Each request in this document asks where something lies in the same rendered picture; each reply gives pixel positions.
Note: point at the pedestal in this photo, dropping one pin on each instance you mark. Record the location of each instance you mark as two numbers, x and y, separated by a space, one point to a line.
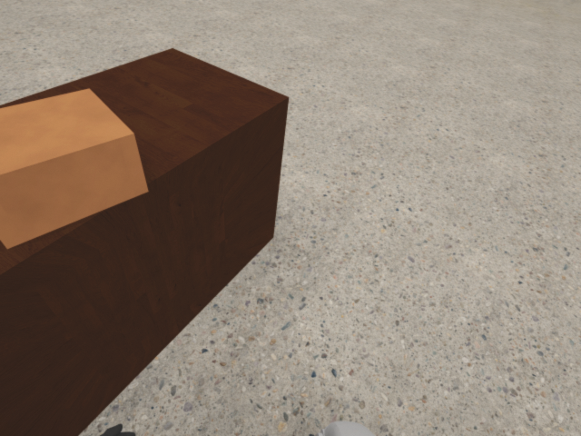
86 307

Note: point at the carton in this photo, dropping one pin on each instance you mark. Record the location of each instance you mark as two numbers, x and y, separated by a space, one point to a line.
63 158

